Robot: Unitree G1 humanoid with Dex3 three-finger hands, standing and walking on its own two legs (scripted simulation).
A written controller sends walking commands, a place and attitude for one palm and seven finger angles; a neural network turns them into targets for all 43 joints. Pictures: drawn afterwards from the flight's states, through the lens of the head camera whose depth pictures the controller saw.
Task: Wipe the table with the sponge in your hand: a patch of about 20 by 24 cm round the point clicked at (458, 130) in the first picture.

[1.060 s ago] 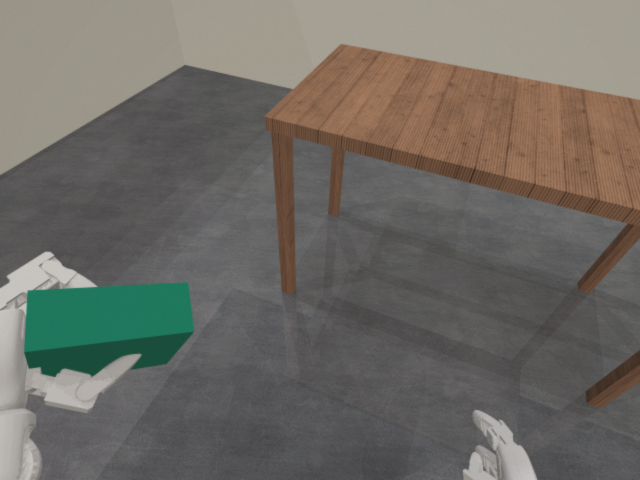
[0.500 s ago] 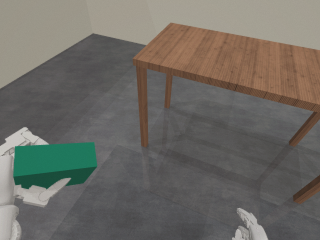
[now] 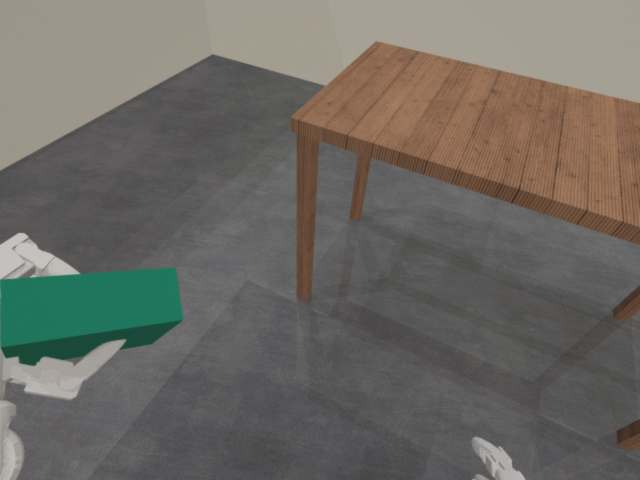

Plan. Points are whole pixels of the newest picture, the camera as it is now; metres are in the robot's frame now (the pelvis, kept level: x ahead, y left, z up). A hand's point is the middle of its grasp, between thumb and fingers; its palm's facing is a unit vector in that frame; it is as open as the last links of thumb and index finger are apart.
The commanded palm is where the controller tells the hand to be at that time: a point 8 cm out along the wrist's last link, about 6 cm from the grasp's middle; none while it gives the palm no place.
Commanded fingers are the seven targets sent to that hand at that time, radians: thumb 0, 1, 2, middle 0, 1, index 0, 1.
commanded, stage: turn to face it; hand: left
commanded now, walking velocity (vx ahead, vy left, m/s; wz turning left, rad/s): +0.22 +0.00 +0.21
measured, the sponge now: (117, 315) +0.23 +0.21 +0.16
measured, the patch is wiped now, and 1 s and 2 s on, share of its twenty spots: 0.00 0.00 0.00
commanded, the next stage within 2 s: take the last steps up to it in 1.76 s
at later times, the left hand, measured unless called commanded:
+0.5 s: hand (203, 236) +0.31 +0.14 +0.19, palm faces +0.27 -0.85 -0.45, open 9.0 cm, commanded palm +0.27 +0.19 +0.19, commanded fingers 0.00 0.10 1.30 -1.20 -1.60 -1.20 -1.60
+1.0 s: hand (296, 219) +0.35 +0.05 +0.18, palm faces +0.03 -0.87 -0.49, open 9.0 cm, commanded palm +0.31 +0.12 +0.19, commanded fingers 0.00 0.10 1.30 -1.20 -1.60 -1.20 -1.60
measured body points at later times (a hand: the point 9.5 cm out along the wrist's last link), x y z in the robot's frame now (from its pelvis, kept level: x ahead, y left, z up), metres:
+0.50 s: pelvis +0.07 -0.07 +0.02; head +0.10 -0.08 +0.46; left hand +0.29 +0.18 +0.21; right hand +0.24 -0.33 -0.06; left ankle +0.10 +0.09 -0.67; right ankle +0.11 -0.11 -0.72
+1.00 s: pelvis +0.05 -0.07 +0.00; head +0.07 -0.11 +0.44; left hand +0.34 +0.10 +0.20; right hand +0.12 -0.31 -0.11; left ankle +0.10 +0.09 -0.71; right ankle +0.06 -0.15 -0.72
